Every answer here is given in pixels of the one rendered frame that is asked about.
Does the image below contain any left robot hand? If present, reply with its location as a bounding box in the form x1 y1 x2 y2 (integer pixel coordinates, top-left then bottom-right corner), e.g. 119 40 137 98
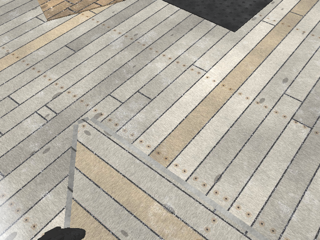
37 226 86 240

